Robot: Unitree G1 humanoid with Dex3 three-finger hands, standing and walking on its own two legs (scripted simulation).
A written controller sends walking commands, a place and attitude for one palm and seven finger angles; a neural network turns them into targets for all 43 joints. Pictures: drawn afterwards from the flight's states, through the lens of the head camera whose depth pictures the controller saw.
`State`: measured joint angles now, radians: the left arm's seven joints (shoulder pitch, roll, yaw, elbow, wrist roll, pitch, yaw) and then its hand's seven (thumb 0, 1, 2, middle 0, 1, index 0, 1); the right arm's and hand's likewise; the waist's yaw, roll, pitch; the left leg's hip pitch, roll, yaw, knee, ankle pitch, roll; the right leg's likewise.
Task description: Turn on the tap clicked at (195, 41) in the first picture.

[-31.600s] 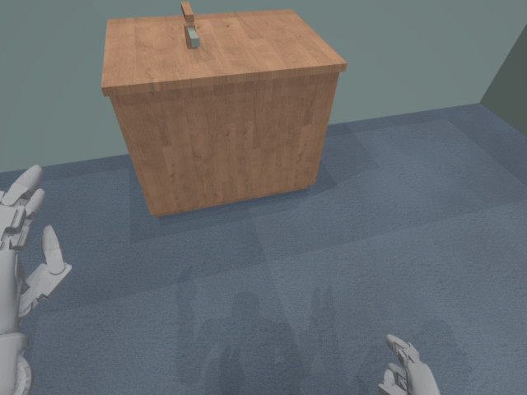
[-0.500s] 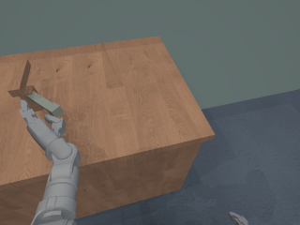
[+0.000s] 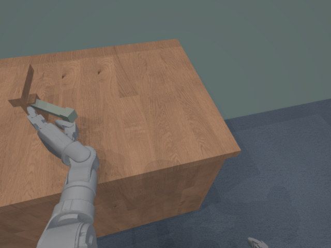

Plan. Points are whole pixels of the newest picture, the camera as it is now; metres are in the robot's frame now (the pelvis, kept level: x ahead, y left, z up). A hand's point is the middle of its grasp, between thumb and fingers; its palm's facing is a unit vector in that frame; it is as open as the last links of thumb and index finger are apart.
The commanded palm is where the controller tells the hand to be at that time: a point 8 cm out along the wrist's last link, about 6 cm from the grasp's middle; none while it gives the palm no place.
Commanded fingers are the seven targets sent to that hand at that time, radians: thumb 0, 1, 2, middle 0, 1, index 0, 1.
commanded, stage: push the lever round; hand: left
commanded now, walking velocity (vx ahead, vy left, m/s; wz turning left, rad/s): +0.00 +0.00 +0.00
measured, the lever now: (69, 115) +0.42 +0.26 +0.08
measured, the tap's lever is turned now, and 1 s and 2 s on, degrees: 53 71 71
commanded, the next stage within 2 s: lift the hand up off the lever in 0.54 s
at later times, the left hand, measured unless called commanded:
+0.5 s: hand (81, 118) +0.42 +0.23 +0.06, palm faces +0.83 -0.55 -0.08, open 7.7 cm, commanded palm +0.37 +0.25 +0.07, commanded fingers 0.00 0.90 0.90 -0.15 -0.15 -0.15 -0.15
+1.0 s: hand (81, 111) +0.43 +0.23 +0.08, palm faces +0.83 -0.56 -0.07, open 7.8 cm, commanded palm +0.37 +0.24 +0.08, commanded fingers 0.00 0.90 0.90 -0.15 -0.15 -0.15 -0.15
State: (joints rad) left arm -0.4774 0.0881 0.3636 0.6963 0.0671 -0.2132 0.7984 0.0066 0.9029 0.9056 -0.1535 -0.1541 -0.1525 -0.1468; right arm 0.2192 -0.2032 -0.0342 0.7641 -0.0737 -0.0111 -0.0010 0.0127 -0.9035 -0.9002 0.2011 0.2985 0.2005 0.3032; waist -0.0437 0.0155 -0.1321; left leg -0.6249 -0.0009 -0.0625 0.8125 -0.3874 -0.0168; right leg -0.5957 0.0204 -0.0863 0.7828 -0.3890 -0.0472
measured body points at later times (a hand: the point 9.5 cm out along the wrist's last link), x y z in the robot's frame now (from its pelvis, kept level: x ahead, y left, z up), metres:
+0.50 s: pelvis -0.01 +0.00 +0.00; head +0.04 +0.01 +0.44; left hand +0.37 +0.26 +0.07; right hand +0.07 -0.25 -0.13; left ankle +0.01 +0.13 -0.70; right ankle +0.00 -0.09 -0.70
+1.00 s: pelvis +0.00 +0.00 +0.00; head +0.05 +0.00 +0.45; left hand +0.38 +0.26 +0.09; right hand +0.06 -0.26 -0.13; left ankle +0.01 +0.13 -0.70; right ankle +0.00 -0.09 -0.70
